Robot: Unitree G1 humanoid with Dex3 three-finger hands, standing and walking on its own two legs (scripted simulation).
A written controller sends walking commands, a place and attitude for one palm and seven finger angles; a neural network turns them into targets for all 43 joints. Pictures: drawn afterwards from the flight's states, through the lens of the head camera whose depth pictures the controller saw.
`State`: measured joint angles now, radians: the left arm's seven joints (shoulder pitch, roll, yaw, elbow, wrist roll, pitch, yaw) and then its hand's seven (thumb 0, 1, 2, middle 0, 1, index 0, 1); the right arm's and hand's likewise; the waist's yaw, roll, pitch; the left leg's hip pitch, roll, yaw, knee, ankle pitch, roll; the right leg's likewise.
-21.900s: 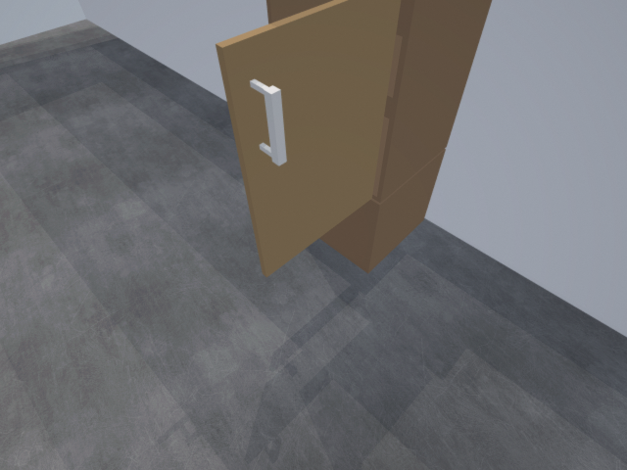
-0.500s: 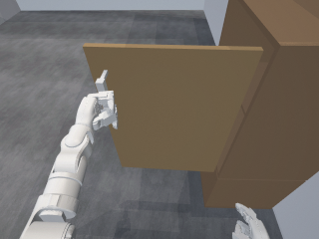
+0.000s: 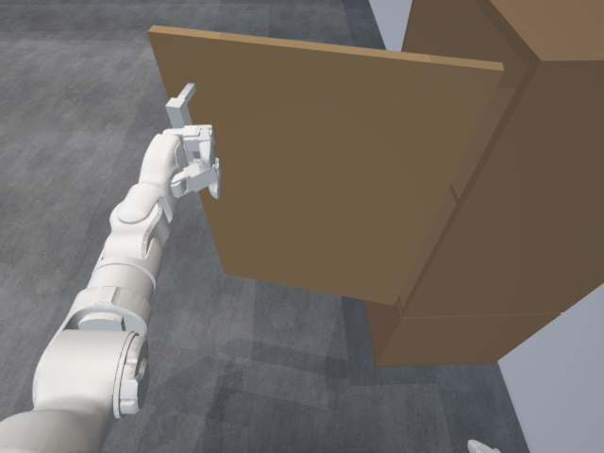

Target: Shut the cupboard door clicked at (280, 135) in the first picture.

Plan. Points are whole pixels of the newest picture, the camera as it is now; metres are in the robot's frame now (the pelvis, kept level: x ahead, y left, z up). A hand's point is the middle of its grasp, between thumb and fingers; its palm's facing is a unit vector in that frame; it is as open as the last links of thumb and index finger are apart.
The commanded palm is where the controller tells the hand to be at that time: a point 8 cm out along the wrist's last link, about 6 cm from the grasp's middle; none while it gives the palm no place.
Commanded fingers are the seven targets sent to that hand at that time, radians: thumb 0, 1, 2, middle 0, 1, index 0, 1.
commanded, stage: push the door shut along its arc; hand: left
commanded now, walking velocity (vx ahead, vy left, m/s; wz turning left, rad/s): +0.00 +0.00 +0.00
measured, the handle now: (194, 136) +0.53 +0.15 +0.13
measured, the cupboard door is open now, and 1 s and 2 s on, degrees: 76 65 58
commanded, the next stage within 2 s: pull the fist back off the door in 1.14 s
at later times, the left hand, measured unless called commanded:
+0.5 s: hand (240, 146) +0.49 +0.08 +0.13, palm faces -0.32 -0.95 +0.02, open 3.1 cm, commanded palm +0.49 +0.14 +0.13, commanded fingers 0.00 0.90 0.90 -1.30 -1.50 -1.30 -1.50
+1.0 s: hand (267, 125) +0.54 +0.04 +0.14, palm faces -0.42 -0.91 +0.01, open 3.1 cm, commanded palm +0.55 +0.09 +0.13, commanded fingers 0.00 0.90 0.90 -1.30 -1.50 -1.30 -1.50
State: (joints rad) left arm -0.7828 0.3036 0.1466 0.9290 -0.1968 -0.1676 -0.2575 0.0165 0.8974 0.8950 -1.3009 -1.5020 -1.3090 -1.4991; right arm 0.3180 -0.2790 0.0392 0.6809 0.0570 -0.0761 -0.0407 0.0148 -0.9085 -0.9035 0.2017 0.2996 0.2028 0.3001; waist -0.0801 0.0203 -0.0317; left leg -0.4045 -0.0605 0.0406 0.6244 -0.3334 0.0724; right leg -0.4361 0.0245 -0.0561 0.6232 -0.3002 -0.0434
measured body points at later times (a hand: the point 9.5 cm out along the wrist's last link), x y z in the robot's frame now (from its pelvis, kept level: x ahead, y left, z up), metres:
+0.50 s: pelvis +0.00 +0.00 -0.01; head +0.08 +0.00 +0.44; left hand +0.51 +0.13 +0.14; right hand +0.03 -0.27 -0.13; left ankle -0.01 +0.07 -0.72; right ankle +0.01 -0.09 -0.72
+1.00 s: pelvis +0.01 -0.01 -0.02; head +0.12 -0.01 +0.42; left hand +0.56 +0.10 +0.14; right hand -0.03 -0.28 -0.13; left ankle -0.01 +0.07 -0.72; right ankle +0.01 -0.09 -0.72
